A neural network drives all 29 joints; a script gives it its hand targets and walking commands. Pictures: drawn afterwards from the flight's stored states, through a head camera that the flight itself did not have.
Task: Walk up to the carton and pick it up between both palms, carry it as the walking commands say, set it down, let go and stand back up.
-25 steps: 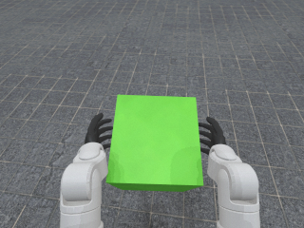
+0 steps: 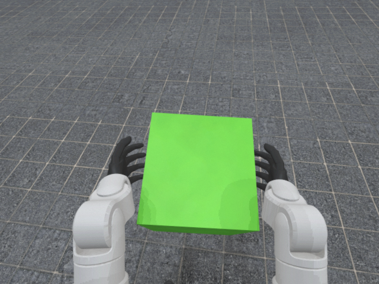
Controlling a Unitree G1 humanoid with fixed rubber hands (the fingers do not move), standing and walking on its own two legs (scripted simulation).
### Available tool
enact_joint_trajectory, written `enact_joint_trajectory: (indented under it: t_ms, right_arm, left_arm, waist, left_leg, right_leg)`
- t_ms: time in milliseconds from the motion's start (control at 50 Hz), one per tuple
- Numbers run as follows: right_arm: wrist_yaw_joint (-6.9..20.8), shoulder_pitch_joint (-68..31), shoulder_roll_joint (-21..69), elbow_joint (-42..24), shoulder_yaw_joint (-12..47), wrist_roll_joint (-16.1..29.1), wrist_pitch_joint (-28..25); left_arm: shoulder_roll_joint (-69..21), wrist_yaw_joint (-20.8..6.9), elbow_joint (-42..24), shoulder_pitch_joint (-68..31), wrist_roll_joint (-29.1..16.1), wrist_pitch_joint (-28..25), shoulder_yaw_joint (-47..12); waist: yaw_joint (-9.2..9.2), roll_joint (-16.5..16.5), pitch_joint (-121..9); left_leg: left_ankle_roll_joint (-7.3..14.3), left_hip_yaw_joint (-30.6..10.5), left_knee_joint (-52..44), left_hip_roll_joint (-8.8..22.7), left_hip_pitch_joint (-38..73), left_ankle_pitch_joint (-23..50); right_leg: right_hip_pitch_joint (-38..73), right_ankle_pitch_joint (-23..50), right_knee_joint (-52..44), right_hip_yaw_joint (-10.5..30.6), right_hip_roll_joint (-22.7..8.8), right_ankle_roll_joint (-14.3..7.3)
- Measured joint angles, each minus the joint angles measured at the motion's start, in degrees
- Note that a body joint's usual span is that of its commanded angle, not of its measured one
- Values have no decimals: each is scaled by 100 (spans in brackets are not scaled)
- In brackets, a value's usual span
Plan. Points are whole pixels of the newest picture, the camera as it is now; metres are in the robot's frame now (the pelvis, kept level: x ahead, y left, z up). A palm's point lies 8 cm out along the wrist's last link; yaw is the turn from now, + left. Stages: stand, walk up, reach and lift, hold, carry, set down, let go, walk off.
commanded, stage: carry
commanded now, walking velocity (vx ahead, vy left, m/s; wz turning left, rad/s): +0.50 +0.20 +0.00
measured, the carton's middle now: (196, 182) +0.34 -0.02 +0.01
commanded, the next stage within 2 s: none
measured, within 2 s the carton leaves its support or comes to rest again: neither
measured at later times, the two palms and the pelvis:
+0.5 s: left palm (122, 69) +0.62 +0.16 +0.14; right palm (223, 77) +0.61 -0.11 +0.10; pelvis +0.36 +0.03 +0.02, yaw +1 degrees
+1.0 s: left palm (116, 30) +0.97 +0.25 +0.10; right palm (188, 30) +0.95 -0.02 +0.09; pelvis +0.69 +0.14 +0.03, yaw -5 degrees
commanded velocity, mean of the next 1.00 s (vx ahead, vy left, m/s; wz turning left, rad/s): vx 0.50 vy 0.20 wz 0.00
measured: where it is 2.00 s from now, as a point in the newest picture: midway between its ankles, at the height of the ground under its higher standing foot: (163, 117)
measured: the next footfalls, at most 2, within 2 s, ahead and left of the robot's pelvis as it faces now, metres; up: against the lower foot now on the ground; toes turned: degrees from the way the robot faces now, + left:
right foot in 0.38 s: +0.43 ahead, -0.05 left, +0.00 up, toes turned -10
left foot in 0.86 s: +0.76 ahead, +0.24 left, +0.00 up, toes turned +3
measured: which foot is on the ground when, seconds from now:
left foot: down 0.00-0.46, up 0.48-0.84, down 0.86-1.00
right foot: down 0.00-0.04, up 0.06-0.36, down 0.38-0.90, up 0.92-1.00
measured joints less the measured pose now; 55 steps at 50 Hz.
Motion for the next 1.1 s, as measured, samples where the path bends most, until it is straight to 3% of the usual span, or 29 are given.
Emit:
enact_joint_trajectory:
  t_ms: [20, 40, 60, 80, 120, 160, 200, 260, 320, 380, 400, 420, 460, 500, 540, 620, 720, 840, 860, 900, 920, 960, 980, 1040, 1100]
  right_arm:
    - [-4, -20, 2, 81, 44, 28, 4]
    - [2, -89, 16, 177, 71, 40, 55]
    - [-7, -174, 31, 296, 87, 36, 104]
    - [-22, -248, 45, 433, 90, 37, 137]
    - [14, -257, 50, 725, 133, 55, 149]
    - [84, -123, 21, 735, 160, 118, 137]
    - [147, 39, -4, 534, 44, 116, -9]
    - [161, 178, -20, 245, -148, 20, -322]
    - [218, 141, -15, 197, -85, 24, -391]
    - [238, 73, -10, 348, 85, 7, -203]
    - [241, 84, -13, 423, 94, -43, -128]
    - [233, 104, -17, 504, 61, -100, -52]
    - [217, 242, -35, 706, 8, -233, 64]
    - [191, 344, -42, 940, 13, -297, 199]
    - [163, 328, -42, 1067, 78, -241, 328]
    - [83, 122, -19, 866, 109, -169, 323]
    - [120, -107, 19, 474, -93, -125, -82]
    - [4, 28, -4, -67, -4, 7, -36]
    - [-6, 30, -4, -86, 27, 21, 32]
    - [5, 8, -3, 149, 109, 44, 79]
    - [8, -57, 10, 325, 107, 22, 143]
    - [2, -140, 25, 684, 123, 19, 240]
    - [22, -121, 23, 824, 129, 27, 268]
    - [133, 66, -9, 932, 142, 61, 215]
    - [200, 250, -29, 605, 20, 78, 1]
  left_arm:
    - [-7, -4, 109, -30, 74, -33, 64]
    - [-5, 14, 228, -38, 154, -43, 116]
    - [-2, 29, 349, -36, 204, -31, 168]
    - [9, 24, 433, 16, 204, -20, 219]
    - [44, 58, 526, 242, 169, -2, 248]
    - [65, 102, 443, 442, 110, 20, 201]
    - [60, 114, 313, 421, -22, 5, 85]
    - [27, 74, 155, 171, -156, -91, -180]
    - [25, 80, 41, 151, 47, -197, -215]
    - [42, 6, 56, 281, 207, -112, -93]
    - [44, -11, 154, 312, 229, -75, -109]
    - [45, -19, 316, 312, 237, -43, -158]
    - [35, -43, 735, 226, 234, 64, -235]
    - [23, -51, 1130, 136, 244, 127, -213]
    - [26, -21, 1307, 162, 208, 140, -72]
    - [47, 14, 888, 330, -9, 33, 39]
    - [36, 79, 198, 233, -171, -143, -54]
    - [6, -22, -85, 52, -46, -69, -55]
    - [8, -40, -38, 61, 8, -73, -42]
    - [8, -65, 186, 53, 131, -60, 73]
    - [16, -76, 293, 77, 159, -17, 108]
    - [37, -45, 474, 195, 156, 52, 171]
    - [50, -11, 537, 282, 143, 91, 163]
    - [65, 94, 519, 443, 137, 173, 58]
    - [46, 160, 374, 304, 58, 99, -92]
  waist:
    - [-106, -275, 37]
    - [-164, -339, 125]
    - [-183, -241, 244]
    - [-123, -66, 383]
    - [61, 125, 583]
    - [149, 86, 647]
    - [84, 38, 673]
    - [46, -75, 609]
    - [103, -98, 271]
    - [104, 130, -254]
    - [109, 307, -445]
    - [108, 604, -598]
    - [158, 789, -850]
    - [277, 501, -863]
    - [377, 275, -632]
    - [453, 18, 1]
    - [324, 144, 435]
    - [59, 244, -15]
    - [21, 204, -159]
    - [-151, -306, -267]
    - [-180, -320, -221]
    - [-115, -128, -9]
    - [-44, -22, 94]
    - [144, 21, 290]
    - [120, -92, 436]
  left_leg:
    - [136, 123, 75, -242, 89, -248]
    - [251, 153, 167, -313, 162, -443]
    - [323, 102, 265, -239, 211, -581]
    - [470, 16, 269, -64, 334, -173]
    - [497, -65, 63, 128, 797, -689]
    - [311, 27, -317, 145, 1264, -967]
    - [153, -98, -587, 71, 1591, -990]
    - [226, -343, -860, -111, 2075, -1170]
    - [216, -277, -949, -222, 2622, -1585]
    - [163, -186, -715, -244, 3123, -2260]
    - [133, -218, -552, -174, 3237, -2529]
    - [142, -257, -259, 31, 3256, -2416]
    - [137, -314, 906, 225, 2864, -2606]
    - [63, -551, 2511, -17, 2057, -2443]
    - [50, -681, 3314, -108, 1319, -2322]
    - [-69, -732, 2667, 66, 146, -1865]
    - [-156, -760, 1372, 319, -601, -613]
    - [-78, -257, 149, 247, -61, 296]
    - [-24, -120, 31, 207, 150, -44]
    - [164, 117, 192, -183, 321, -731]
    - [334, 114, 304, -190, 371, -781]
    - [322, 14, 354, 20, 618, -992]
    - [264, -30, 227, 118, 832, -1088]
    - [214, -103, -318, 150, 1506, -1060]
    - [205, -223, -710, -40, 2022, -1262]
  right_leg:
    - [-200, 326, 700, -9, -302, -114]
    - [-563, 345, 1710, 140, -389, -247]
    - [-1039, 58, 2845, 368, -207, -339]
    - [-1523, -318, 3829, 527, 91, -404]
    - [-2317, -561, 4567, 557, 459, -513]
    - [-2923, -339, 4291, 395, 568, -580]
    - [-3322, -103, 3734, 183, 694, -592]
    - [-3653, 345, 2651, 61, 829, -606]
    - [-3760, 909, 1700, -85, 881, -639]
    - [-3568, 1652, 1041, -267, 936, -666]
    - [-3473, 2031, 1082, -330, 983, -866]
    - [-3380, 1951, 1246, -470, 1097, -1040]
    - [-3191, 1328, 1419, -623, 1110, -1153]
    - [-2979, 1369, 1261, -478, 936, -1071]
    - [-2636, 1246, 896, -295, 859, -1022]
    - [-1933, 1407, -28, -73, 657, -824]
    - [-1157, 1231, -565, 35, 493, -566]
    - [-395, 206, -281, 21, 267, -74]
    - [-343, -17, -79, -11, 195, 8]
    - [-617, 264, 1033, -7, -325, -178]
    - [-958, 177, 1973, 167, -298, -283]
    - [-1797, -396, 3815, 478, 190, -436]
    - [-2146, -570, 4191, 472, 406, -492]
    - [-2999, -249, 3939, 255, 647, -617]
    - [-3579, 274, 3187, 77, 717, -625]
